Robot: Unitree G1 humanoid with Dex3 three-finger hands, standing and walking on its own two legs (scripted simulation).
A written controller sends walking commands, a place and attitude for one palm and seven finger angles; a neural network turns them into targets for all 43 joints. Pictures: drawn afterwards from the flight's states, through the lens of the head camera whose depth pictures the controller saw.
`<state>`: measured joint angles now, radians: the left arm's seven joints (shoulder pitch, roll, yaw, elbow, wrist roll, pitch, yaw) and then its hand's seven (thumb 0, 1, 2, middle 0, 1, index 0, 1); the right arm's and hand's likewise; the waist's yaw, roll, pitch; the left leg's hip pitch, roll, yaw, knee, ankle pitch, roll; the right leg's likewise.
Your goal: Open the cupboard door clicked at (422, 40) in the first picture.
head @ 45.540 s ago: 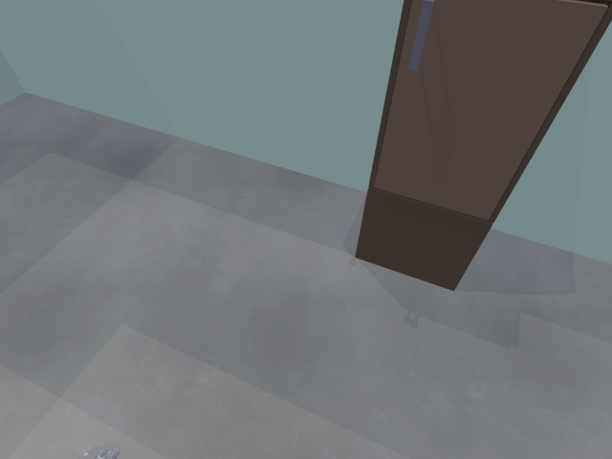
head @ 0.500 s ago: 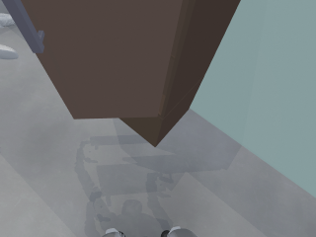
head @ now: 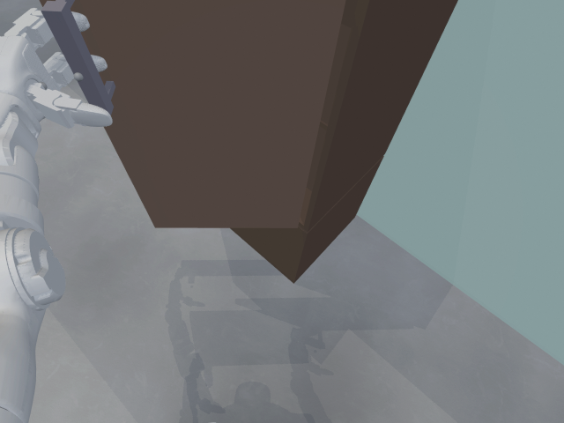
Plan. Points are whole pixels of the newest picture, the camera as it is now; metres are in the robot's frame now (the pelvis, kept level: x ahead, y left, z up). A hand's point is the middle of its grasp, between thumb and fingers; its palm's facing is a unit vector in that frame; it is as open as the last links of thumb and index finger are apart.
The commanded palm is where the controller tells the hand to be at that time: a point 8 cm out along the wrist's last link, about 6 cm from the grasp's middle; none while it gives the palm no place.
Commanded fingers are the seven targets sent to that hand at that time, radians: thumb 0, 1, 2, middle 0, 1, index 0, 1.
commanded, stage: slide the fingers in behind the handle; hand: left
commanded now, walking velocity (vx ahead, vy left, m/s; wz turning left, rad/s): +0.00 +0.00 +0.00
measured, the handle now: (87, 56) +0.57 +0.21 +0.18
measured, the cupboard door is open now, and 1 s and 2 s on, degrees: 44 44 54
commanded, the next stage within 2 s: close the thumb around the handle in 0.60 s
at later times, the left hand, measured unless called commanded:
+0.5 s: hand (95, 76) +0.52 +0.19 +0.19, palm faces -0.03 -1.00 +0.01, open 14.0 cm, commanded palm +0.50 +0.25 +0.18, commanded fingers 0.00 -0.50 0.30 -0.30 -1.20 -0.30 -1.20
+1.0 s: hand (87, 78) +0.51 +0.20 +0.18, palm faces -0.04 -1.00 +0.01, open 11.4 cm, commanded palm +0.50 +0.25 +0.18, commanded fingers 0.00 0.40 0.68 -0.36 -1.30 -0.36 -1.30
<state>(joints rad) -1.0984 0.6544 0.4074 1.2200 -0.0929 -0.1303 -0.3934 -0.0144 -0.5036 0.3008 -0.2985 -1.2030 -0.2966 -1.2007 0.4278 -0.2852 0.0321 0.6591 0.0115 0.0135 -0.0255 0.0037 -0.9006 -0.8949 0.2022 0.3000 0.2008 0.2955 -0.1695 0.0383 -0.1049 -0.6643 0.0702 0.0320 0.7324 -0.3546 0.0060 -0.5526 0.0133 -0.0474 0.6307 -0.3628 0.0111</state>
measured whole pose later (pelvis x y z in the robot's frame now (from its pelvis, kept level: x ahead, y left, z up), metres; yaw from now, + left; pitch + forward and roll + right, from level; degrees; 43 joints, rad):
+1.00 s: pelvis +0.00 +0.00 +0.00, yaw +0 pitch +15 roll -2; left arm -1.09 0.65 0.41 1.25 -0.09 -0.16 -0.36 -0.01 -0.11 0.47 -0.33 -1.25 -0.33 -1.24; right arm 0.44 -0.29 0.03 0.67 0.02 0.01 -0.04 0.00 -0.90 -0.90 0.20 0.30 0.20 0.30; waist -0.18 0.04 -0.10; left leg -0.64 0.07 0.04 0.71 -0.34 0.00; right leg -0.54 0.02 -0.04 0.62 -0.35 0.01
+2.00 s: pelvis +0.00 -0.01 +0.01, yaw +0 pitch +9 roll -1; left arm -0.73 0.46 0.36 0.82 -0.20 -0.04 -0.35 -0.01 0.73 0.76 -0.37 -1.35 -0.37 -1.35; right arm 0.36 -0.29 0.02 0.60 0.06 0.03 -0.04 0.01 -0.90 -0.90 0.20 0.30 0.20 0.30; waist -0.09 0.05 -0.11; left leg -0.46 0.06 0.06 0.64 -0.33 -0.01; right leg -0.38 0.01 -0.02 0.58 -0.36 0.00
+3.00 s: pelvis +0.00 -0.02 +0.02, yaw +1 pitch +1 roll +0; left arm -0.28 0.03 0.12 0.13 -0.11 0.17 0.28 0.00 0.72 0.76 -0.36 -1.35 -0.35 -1.31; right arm 0.17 -0.23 0.00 0.66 0.02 -0.02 -0.03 0.01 -0.91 -0.90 0.20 0.30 0.19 0.29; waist 0.03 0.06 -0.07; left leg -0.23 0.05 0.05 0.49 -0.28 -0.02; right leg -0.16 0.00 -0.03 0.47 -0.33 -0.01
